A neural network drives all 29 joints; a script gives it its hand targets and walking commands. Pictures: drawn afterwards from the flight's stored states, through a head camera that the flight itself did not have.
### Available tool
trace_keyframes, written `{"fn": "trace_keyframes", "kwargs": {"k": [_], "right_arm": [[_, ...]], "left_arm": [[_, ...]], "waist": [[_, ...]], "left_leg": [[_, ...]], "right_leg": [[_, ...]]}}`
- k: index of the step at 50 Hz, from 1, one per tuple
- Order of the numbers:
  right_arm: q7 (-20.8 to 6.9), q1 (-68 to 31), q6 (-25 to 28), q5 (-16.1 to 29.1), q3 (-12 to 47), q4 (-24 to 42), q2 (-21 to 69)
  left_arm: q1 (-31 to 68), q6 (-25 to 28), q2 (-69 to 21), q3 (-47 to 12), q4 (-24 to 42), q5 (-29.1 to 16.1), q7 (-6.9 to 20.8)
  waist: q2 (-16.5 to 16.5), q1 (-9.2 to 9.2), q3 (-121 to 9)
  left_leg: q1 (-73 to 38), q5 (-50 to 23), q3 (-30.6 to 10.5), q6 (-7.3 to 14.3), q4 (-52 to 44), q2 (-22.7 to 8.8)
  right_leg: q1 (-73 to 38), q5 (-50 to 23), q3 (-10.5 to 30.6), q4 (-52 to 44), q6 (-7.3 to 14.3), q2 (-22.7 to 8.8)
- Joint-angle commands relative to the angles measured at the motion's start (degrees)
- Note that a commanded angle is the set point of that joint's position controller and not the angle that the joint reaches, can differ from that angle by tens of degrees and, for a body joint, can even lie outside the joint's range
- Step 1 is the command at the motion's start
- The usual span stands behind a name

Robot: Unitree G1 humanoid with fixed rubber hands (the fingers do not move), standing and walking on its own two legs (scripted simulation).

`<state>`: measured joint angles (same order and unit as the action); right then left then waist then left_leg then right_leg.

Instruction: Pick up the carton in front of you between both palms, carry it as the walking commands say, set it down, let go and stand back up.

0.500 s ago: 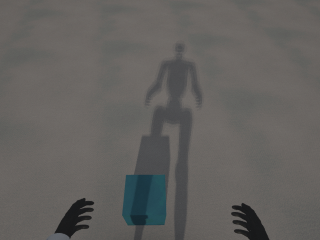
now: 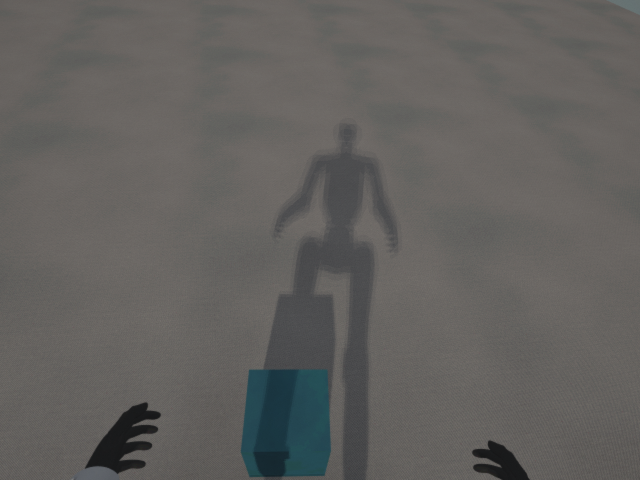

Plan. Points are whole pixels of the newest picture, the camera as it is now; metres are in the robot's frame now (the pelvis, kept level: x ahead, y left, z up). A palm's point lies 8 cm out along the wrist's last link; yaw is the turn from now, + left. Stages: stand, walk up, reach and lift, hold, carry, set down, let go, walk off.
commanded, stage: stand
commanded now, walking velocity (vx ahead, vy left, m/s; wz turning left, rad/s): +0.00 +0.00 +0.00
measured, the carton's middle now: (287, 424) +0.40 +0.07 -0.64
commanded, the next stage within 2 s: none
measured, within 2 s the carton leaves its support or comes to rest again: neither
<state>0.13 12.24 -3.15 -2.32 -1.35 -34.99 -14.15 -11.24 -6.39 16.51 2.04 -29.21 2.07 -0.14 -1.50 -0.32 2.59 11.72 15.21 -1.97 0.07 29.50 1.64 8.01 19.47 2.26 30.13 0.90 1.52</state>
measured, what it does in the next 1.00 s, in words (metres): stands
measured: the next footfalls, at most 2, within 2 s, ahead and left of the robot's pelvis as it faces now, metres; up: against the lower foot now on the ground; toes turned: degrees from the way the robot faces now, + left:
none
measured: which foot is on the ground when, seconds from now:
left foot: down 0.00-1.00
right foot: down 0.00-1.00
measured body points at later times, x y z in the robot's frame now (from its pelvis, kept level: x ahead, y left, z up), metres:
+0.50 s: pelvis +0.02 +0.01 +0.01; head +0.02 +0.02 +0.46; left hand +0.14 +0.30 -0.10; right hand +0.15 -0.29 -0.09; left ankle +0.01 +0.12 -0.73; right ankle -0.03 -0.11 -0.73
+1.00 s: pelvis +0.00 +0.01 +0.01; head +0.00 +0.02 +0.46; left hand +0.10 +0.32 -0.11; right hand +0.11 -0.30 -0.10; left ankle +0.01 +0.12 -0.73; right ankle -0.03 -0.11 -0.73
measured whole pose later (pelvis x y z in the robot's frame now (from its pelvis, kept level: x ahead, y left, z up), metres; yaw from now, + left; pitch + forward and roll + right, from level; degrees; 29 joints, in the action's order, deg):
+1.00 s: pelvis +0.00 +0.01 +0.01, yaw +0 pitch -2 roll +0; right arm 1.0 6.3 0.6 -1.2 -0.6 -58.3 -20.8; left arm -9.5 0.2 21.7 0.0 -54.4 1.6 -1.3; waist -1.5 0.0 1.5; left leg 8.1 10.9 -1.4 1.1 21.3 2.0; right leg 4.0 14.4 3.0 20.8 -0.1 0.7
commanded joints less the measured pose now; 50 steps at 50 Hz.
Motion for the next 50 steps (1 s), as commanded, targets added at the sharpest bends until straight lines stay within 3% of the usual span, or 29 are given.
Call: {"fn": "trace_keyframes", "kwargs": {"k": [1,4,5,9,13,19,24,25,50], "right_arm": [[0.8,-5.2,2.8,-0.4,-2.9,1.0,-10.0],[0.7,-5.4,3.3,0.0,-2.7,-1.2,-10.4],[0.9,-5.1,3.6,0.0,-2.8,-2.2,-10.9],[1.2,-4.7,3.9,0.2,-2.4,-5.5,-12.1],[1.4,-5.2,4.0,0.4,-2.3,-7.6,-13.3],[1.4,-6.7,4.3,0.5,-1.8,-10.3,-14.1],[1.4,-7.0,4.4,0.6,-1.8,-12.5,-14.9],[1.4,-7.2,4.4,0.8,-1.6,-12.7,-14.2],[1.1,-8.7,4.5,1.3,-1.0,-21.1,-16.4]], "left_arm": [[1.3,4.1,7.3,2.6,0.7,0.3,-0.4],[1.8,5.1,8.6,2.7,-1.8,0.5,-0.2],[1.7,5.3,8.6,2.4,-3.0,0.5,-0.4],[1.4,6.2,10.1,2.1,-6.2,0.4,-0.9],[1.0,6.3,11.2,1.7,-9.2,0.1,-1.4],[1.5,6.7,11.7,1.1,-12.6,0.1,-1.4],[2.0,6.8,12.5,0.8,-14.8,-0.2,-1.6],[2.1,6.9,12.5,0.6,-15.3,-0.3,-1.6],[3.6,7.2,14.3,-0.2,-22.8,-0.5,-1.4]], "waist": [[3.0,-0.91,-2.8],[1.2,-0.18,-4.7],[2.7,0.22,-5.2],[1.2,0.64,-6.4],[2.5,0.6,-6.6],[1.1,0.35,-4.7],[2.1,0.21,-4.8],[0.5,0.35,-4.6],[1.2,0.35,-1.9]], "left_leg": [[1.8,-0.6,-5.0,0.8,-6.5,-5.1],[-0.5,-6.3,-4.7,0.8,-5.2,-5.3],[-1.9,-8.2,-4.6,0.8,-4.6,-5.4],[-4.1,-17.4,-4.2,0.6,-3.7,-5.7],[-5.7,-21.3,-4.2,0.8,-3.7,-6.0],[-5.7,-18.8,-5.0,0.9,-5.5,-6.3],[-5.9,-19.8,-4.9,0.9,-6.4,-6.4],[-6.3,-20.2,-5.0,1.0,-6.2,-6.4],[-6.2,-13.3,-6.1,1.3,-11.0,-6.8]], "right_leg": [[4.2,-4.9,3.1,-5.1,-1.1,-3.3],[4.1,-8.0,3.5,-5.7,-1.1,-3.8],[4.0,-9.4,4.4,-6.3,-1.0,-4.3],[2.5,-15.3,4.1,-6.0,-1.2,-4.4],[1.9,-18.7,4.2,-6.0,-1.0,-5.1],[2.2,-16.5,4.4,-7.6,-1.1,-5.5],[1.0,-17.4,4.7,-8.4,-0.9,-6.2],[1.3,-17.8,4.6,-8.7,-1.0,-6.1],[0.4,-13.1,5.7,-13.1,-0.4,-7.2]]}}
